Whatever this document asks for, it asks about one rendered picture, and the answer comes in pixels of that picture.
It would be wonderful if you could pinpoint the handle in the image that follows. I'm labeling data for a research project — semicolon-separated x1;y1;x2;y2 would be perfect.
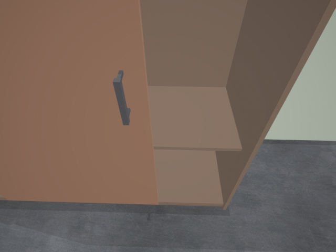
113;70;131;125

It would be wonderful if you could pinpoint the wardrobe door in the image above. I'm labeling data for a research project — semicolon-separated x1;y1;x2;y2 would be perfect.
0;0;159;205

